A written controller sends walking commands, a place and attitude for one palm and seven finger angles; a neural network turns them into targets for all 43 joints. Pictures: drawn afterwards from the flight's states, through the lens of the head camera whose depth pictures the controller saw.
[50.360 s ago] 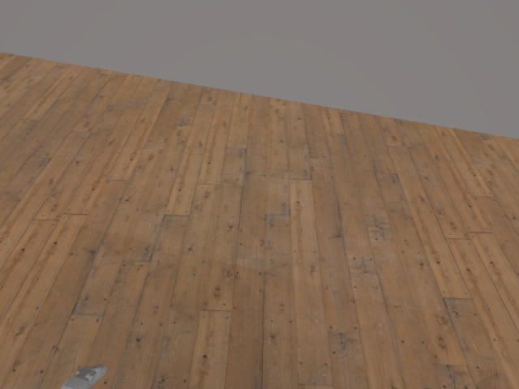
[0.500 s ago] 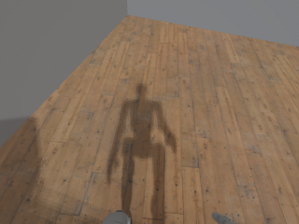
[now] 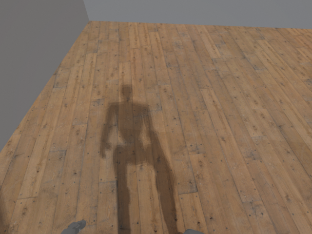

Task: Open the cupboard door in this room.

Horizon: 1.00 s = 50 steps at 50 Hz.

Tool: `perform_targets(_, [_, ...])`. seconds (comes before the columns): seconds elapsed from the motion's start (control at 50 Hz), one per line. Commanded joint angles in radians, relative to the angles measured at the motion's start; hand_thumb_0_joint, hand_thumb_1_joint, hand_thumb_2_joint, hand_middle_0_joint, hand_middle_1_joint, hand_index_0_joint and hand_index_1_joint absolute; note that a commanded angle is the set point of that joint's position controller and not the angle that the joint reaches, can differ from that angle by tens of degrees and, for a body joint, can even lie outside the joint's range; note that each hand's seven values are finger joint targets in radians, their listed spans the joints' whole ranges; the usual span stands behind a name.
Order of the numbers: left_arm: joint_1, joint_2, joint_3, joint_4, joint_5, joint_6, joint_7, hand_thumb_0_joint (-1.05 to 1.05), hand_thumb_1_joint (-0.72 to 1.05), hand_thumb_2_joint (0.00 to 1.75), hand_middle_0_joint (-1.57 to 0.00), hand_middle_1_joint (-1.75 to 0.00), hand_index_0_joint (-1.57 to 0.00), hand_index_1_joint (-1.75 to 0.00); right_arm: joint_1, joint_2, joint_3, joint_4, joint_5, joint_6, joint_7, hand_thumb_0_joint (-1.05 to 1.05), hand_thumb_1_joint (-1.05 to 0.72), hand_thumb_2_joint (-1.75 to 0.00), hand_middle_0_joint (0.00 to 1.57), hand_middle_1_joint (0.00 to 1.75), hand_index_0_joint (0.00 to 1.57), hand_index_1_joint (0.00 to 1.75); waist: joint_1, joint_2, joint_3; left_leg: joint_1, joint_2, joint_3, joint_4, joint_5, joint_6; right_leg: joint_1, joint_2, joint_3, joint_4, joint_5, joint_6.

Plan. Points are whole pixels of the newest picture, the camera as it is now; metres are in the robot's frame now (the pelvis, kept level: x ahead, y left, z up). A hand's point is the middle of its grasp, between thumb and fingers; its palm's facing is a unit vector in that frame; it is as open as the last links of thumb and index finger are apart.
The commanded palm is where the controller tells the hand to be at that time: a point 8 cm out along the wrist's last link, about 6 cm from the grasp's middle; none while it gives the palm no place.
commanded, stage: turn to face it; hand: left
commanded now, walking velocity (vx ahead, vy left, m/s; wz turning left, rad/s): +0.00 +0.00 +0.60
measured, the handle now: out of the picture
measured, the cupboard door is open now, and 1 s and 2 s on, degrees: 42 42 42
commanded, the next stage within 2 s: none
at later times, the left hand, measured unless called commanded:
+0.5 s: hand out of the picture +0.11 +0.24 -0.16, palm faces +0.32 -0.92 -0.23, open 7.4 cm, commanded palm none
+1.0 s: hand out of the picture +0.04 +0.13 -0.16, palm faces +0.60 -0.77 -0.22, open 7.4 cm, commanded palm none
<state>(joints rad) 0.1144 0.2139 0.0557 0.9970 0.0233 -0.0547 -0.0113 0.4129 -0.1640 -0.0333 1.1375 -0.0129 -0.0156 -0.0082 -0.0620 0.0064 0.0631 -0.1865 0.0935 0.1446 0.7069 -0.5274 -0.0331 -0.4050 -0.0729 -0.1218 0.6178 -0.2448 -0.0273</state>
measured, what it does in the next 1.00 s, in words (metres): walks ahead, turning left: left foot, then right foot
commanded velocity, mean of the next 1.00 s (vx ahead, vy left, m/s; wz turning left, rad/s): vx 0.00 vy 0.00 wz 0.60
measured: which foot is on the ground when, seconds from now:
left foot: up 0.00-0.28, down 0.30-0.66, up 0.68-1.00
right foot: down 0.00-0.28, up 0.30-0.64, down 0.66-1.00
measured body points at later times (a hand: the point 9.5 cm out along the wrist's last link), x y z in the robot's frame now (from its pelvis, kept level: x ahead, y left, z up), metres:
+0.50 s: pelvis +0.08 +0.01 +0.01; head +0.11 +0.04 +0.46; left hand +0.09 +0.29 -0.14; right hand +0.22 -0.22 -0.12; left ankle +0.08 +0.12 -0.72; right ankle +0.08 -0.15 -0.65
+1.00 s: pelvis +0.11 -0.05 +0.01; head +0.16 -0.01 +0.46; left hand +0.00 +0.17 -0.14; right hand +0.36 -0.19 -0.13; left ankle +0.04 +0.05 -0.70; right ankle +0.14 -0.14 -0.72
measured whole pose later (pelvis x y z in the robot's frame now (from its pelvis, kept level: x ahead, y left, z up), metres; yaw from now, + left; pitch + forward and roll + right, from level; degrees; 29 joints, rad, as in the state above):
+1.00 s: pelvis +0.11 -0.05 +0.01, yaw +37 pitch +0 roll +2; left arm 0.24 0.19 0.04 0.90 0.02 0.00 0.01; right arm 0.07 -0.25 -0.07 0.92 -0.01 0.08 0.03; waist 0.01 -0.04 0.13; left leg -0.37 0.02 0.09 0.76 -0.43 -0.06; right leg -0.20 -0.13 -0.25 0.56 -0.35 -0.01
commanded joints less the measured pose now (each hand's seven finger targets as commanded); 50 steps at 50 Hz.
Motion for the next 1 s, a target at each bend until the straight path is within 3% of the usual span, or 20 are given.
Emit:
perform_targets(0.0, [0.229, 0.159, 0.033, 0.018, -0.004, 0.002, 0.039, 0.00, 0.90, 0.90, -0.20, -0.30, -0.20, -0.30, -0.055, -0.060, -0.010, -0.106, 0.012, -0.007, -0.012, 0.00, -0.90, -0.90, 0.20, 0.30, 0.20, 0.30, 0.126, -0.261, -0.175, -0.408, 0.000, -0.121, 0.466, -0.069, -0.003, 0.468, -0.381, 0.295, -0.240, 0.693, -0.183])
perform_targets(0.04, [0.153, 0.121, 0.023, -0.011, -0.006, 0.012, 0.047, 0.00, 0.90, 0.90, -0.20, -0.30, -0.20, -0.30, -0.059, -0.057, -0.012, -0.102, 0.012, 0.010, -0.005, 0.00, -0.90, -0.90, 0.20, 0.30, 0.20, 0.30, 0.089, -0.187, -0.160, -0.359, 0.027, -0.130, 0.445, 0.005, -0.012, 0.380, -0.338, 0.134, -0.246, 0.674, -0.145])
perform_targets(0.1, [0.068, 0.113, 0.025, -0.048, -0.001, 0.018, 0.045, 0.00, 0.90, 0.90, -0.20, -0.30, -0.20, -0.30, -0.051, -0.020, -0.008, -0.106, 0.003, 0.033, 0.008, 0.00, -0.90, -0.90, 0.20, 0.30, 0.20, 0.30, 0.042, -0.142, -0.110, -0.261, 0.023, -0.076, 0.289, 0.079, -0.021, 0.218, -0.309, 0.016, -0.269, 0.504, -0.106])
perform_targets(0.22, [0.043, 0.116, 0.045, -0.074, -0.001, 0.040, 0.038, 0.00, 0.90, 0.90, -0.20, -0.30, -0.20, -0.30, -0.060, -0.047, -0.027, -0.155, -0.009, 0.036, 0.022, 0.00, -0.90, -0.90, 0.20, 0.30, 0.20, 0.30, 0.021, -0.087, -0.078, -0.089, -0.023, 0.000, -0.097, 0.289, -0.014, 0.130, -0.269, -0.077, -0.127, 0.152, -0.031])
perform_targets(0.24, [0.049, 0.102, 0.042, -0.085, -0.008, 0.049, 0.036, 0.00, 0.90, 0.90, -0.20, -0.30, -0.20, -0.30, -0.016, -0.098, -0.037, -0.152, -0.012, 0.030, 0.023, 0.00, -0.90, -0.90, 0.20, 0.30, 0.20, 0.30, -0.002, 0.034, -0.104, 0.004, 0.001, -0.059, -0.204, 0.402, 0.002, 0.078, -0.234, -0.104, -0.002, 0.059, 0.004])
perform_targets(0.26, [0.059, 0.050, 0.036, -0.117, -0.017, 0.059, 0.030, 0.00, 0.90, 0.90, -0.20, -0.30, -0.20, -0.30, 0.025, -0.211, -0.062, -0.164, -0.023, 0.020, 0.016, 0.00, -0.90, -0.90, 0.20, 0.30, 0.20, 0.30, -0.018, 0.355, -0.124, 0.064, 0.232, -0.424, -0.327, 0.663, 0.120, -0.097, -0.091, -0.127, 0.234, -0.291, 0.087])
perform_targets(0.28, [-0.007, 0.049, 0.025, -0.157, -0.013, 0.068, 0.031, 0.00, 0.90, 0.90, -0.20, -0.30, -0.20, -0.30, 0.046, -0.277, -0.077, -0.170, -0.025, 0.024, -0.001, 0.00, -0.90, -0.90, 0.20, 0.30, 0.20, 0.30, -0.052, 0.373, -0.141, 0.074, 0.370, -0.610, -0.374, 0.818, 0.251, -0.192, -0.017, 0.001, 0.452, -0.481, 0.102])
perform_targets(0.3, [-0.034, 0.067, 0.029, -0.180, -0.007, 0.070, 0.029, 0.00, 0.90, 0.90, -0.20, -0.30, -0.20, -0.30, 0.020, -0.292, -0.081, -0.182, -0.025, 0.027, -0.007, 0.00, -0.90, -0.90, 0.20, 0.30, 0.20, 0.30, -0.036, 0.235, -0.143, 0.025, 0.367, -0.565, -0.381, 0.619, 0.278, -0.180, -0.033, 0.090, 0.550, -0.395, 0.083])
perform_targets(0.32, [-0.053, 0.058, 0.032, -0.176, 0.001, 0.071, 0.027, 0.00, 0.90, 0.90, -0.20, -0.30, -0.20, -0.30, -0.043, -0.260, -0.077, -0.209, -0.022, 0.021, -0.009, 0.00, -0.90, -0.90, 0.20, 0.30, 0.20, 0.30, -0.009, 0.210, -0.109, -0.033, 0.300, -0.541, -0.399, 0.523, 0.244, -0.214, -0.035, 0.094, 0.582, -0.321, 0.084])
perform_targets(0.42, [0.021, 0.069, 0.033, -0.132, -0.006, 0.073, 0.017, 0.00, 0.90, 0.90, -0.20, -0.30, -0.20, -0.30, -0.163, -0.237, -0.062, -0.251, -0.015, 0.009, -0.019, 0.00, -0.90, -0.90, 0.20, 0.30, 0.20, 0.30, 0.045, 0.129, -0.140, 0.026, 0.165, -0.358, -0.341, 0.700, 0.176, -0.165, -0.009, 0.111, 0.476, -0.164, 0.112])
perform_targets(0.54, [0.027, 0.081, 0.024, -0.160, -0.013, 0.075, 0.022, 0.00, 0.90, 0.90, -0.20, -0.30, -0.20, -0.30, -0.194, -0.273, -0.082, -0.265, -0.017, 0.031, -0.005, 0.00, -0.90, -0.90, 0.20, 0.30, 0.20, 0.30, 0.034, 0.168, -0.147, -0.007, 0.139, -0.394, -0.329, 0.614, 0.180, 0.003, 0.044, 0.082, 0.159, -0.193, 0.104])
perform_targets(0.6, [0.154, 0.118, 0.034, -0.133, -0.016, 0.062, 0.027, 0.00, 0.90, 0.90, -0.20, -0.30, -0.20, -0.30, -0.275, -0.268, -0.087, -0.297, -0.004, 0.044, -0.001, 0.00, -0.90, -0.90, 0.20, 0.30, 0.20, 0.30, 0.099, 0.108, -0.144, -0.180, 0.071, -0.396, -0.238, 0.484, 0.124, 0.267, 0.051, 0.071, -0.167, -0.003, 0.092])
perform_targets(0.62, [0.201, 0.195, 0.049, -0.131, 0.000, 0.050, 0.034, 0.00, 0.90, 0.90, -0.20, -0.30, -0.20, -0.30, -0.286, -0.213, -0.082, -0.315, 0.008, 0.046, 0.006, 0.00, -0.90, -0.90, 0.20, 0.30, 0.20, 0.30, 0.121, -0.088, -0.152, -0.329, -0.034, -0.299, -0.091, 0.266, 0.052, 0.394, -0.120, 0.239, -0.343, -0.027, 0.050])
perform_targets(0.64, [0.194, 0.289, 0.065, -0.141, 0.012, 0.050, 0.040, 0.00, 0.90, 0.90, -0.20, -0.30, -0.20, -0.30, -0.311, -0.153, -0.071, -0.345, 0.006, 0.044, 0.012, 0.00, -0.90, -0.90, 0.20, 0.30, 0.20, 0.30, 0.133, -0.382, -0.103, -0.465, -0.169, -0.139, 0.192, -0.074, -0.020, 0.364, -0.397, 0.516, -0.405, 0.069, -0.069])
perform_targets(0.66, [0.171, 0.272, 0.052, -0.150, 0.003, 0.049, 0.045, 0.00, 0.90, 0.90, -0.20, -0.30, -0.20, -0.30, -0.320, -0.208, -0.080, -0.340, -0.003, 0.050, 0.017, 0.00, -0.90, -0.90, 0.20, 0.30, 0.20, 0.30, 0.121, -0.294, -0.084, -0.432, -0.106, -0.203, 0.402, -0.097, -0.003, 0.245, -0.435, 0.479, -0.372, 0.152, -0.128])
perform_targets(0.68, [0.098, 0.213, 0.039, -0.166, 0.003, 0.047, 0.046, 0.00, 0.90, 0.90, -0.20, -0.30, -0.20, -0.30, -0.289, -0.193, -0.080, -0.323, -0.005, 0.057, 0.024, 0.00, -0.90, -0.90, 0.20, 0.30, 0.20, 0.30, 0.068, -0.216, -0.058, -0.423, -0.085, -0.221, 0.487, -0.007, -0.001, 0.196, -0.360, 0.364, -0.353, 0.143, -0.126])
perform_targets(0.72, [0.047, 0.168, 0.028, -0.179, -0.004, 0.049, 0.046, 0.00, 0.90, 0.90, -0.20, -0.30, -0.20, -0.30, -0.275, -0.177, -0.078, -0.286, -0.004, 0.073, 0.031, 0.00, -0.90, -0.90, 0.20, 0.30, 0.20, 0.30, 0.037, -0.229, -0.059, -0.426, -0.059, -0.176, 0.544, 0.086, -0.029, 0.226, -0.259, 0.213, -0.285, 0.329, -0.085])
perform_targets(0.76, [0.080, 0.154, 0.024, -0.178, -0.002, 0.041, 0.045, 0.00, 0.90, 0.90, -0.20, -0.30, -0.20, -0.30, -0.293, -0.157, -0.066, -0.288, -0.002, 0.074, 0.037, 0.00, -0.90, -0.90, 0.20, 0.30, 0.20, 0.30, 0.050, -0.229, -0.077, -0.408, -0.059, -0.134, 0.451, 0.104, -0.044, 0.297, -0.231, 0.116, -0.252, 0.486, -0.072])
perform_targets(0.92, [0.194, 0.207, 0.047, -0.136, 0.007, 0.042, 0.044, 0.00, 0.90, 0.90, -0.20, -0.30, -0.20, -0.30, -0.399, -0.129, -0.041, -0.318, 0.005, 0.062, 0.041, 0.00, -0.90, -0.90, 0.20, 0.30, 0.20, 0.30, 0.116, -0.221, -0.100, -0.275, -0.072, -0.037, 0.049, 0.079, -0.027, 0.422, -0.290, 0.056, -0.160, 0.657, -0.084])
perform_targets(0.98, [0.161, 0.217, 0.055, -0.142, 0.000, 0.045, 0.037, 0.00, 0.90, 0.90, -0.20, -0.30, -0.20, -0.30, -0.336, -0.150, -0.044, -0.307, 0.002, 0.053, 0.036, 0.00, -0.90, -0.90, 0.20, 0.30, 0.20, 0.30, 0.074, -0.189, -0.118, -0.127, -0.088, -0.016, -0.124, 0.198, -0.006, 0.351, -0.288, 0.001, -0.074, 0.603, -0.044])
